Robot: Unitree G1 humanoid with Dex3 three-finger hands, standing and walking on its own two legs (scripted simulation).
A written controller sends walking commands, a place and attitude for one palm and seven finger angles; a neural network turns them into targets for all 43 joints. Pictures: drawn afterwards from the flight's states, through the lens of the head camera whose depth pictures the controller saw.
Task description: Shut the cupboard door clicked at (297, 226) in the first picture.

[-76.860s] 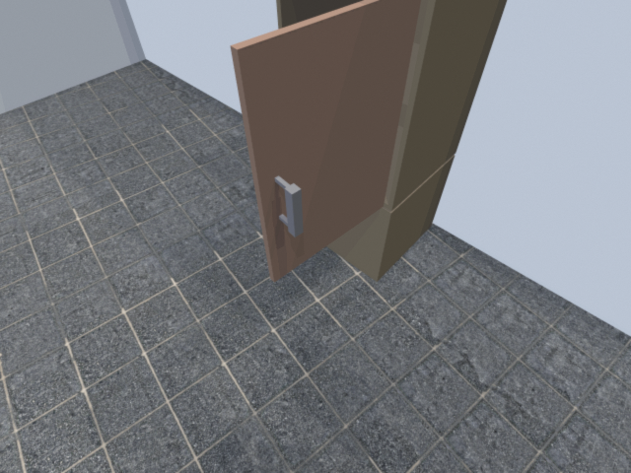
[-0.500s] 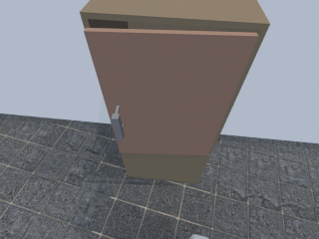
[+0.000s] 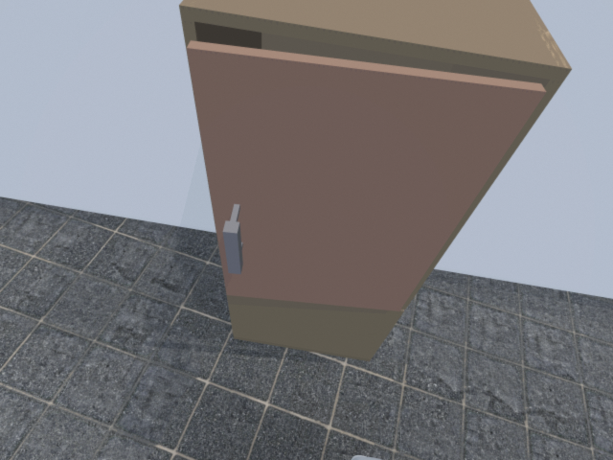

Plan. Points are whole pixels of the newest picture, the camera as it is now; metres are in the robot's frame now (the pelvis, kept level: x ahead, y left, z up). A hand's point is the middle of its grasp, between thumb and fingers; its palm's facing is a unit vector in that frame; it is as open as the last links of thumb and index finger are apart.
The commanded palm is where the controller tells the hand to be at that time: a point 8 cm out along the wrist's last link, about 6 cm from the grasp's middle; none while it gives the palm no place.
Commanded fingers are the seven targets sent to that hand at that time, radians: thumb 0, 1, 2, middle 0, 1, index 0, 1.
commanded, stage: come to a stop and stand still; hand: left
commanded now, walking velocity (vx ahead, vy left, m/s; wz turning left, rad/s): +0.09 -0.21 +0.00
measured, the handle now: (235, 239) +0.46 +0.15 -0.07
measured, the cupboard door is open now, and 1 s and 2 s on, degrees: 5 5 5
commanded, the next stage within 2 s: look again from close up in 0.92 s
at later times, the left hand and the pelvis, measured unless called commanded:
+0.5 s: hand out of the picture +0.00 +0.15 -0.17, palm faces -0.02 -0.98 -0.20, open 7.4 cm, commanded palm none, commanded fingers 0.00 0.90 0.90 -0.20 -0.30 -0.20 -0.30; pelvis -0.05 -0.03 +0.01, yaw -1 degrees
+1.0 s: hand out of the picture -0.05 +0.08 -0.17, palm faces +0.03 -0.99 -0.13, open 7.4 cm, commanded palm none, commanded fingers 0.00 0.90 0.90 -0.20 -0.30 -0.20 -0.30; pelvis -0.03 -0.06 +0.01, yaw -1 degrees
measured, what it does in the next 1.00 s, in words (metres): steps on the spot: right foot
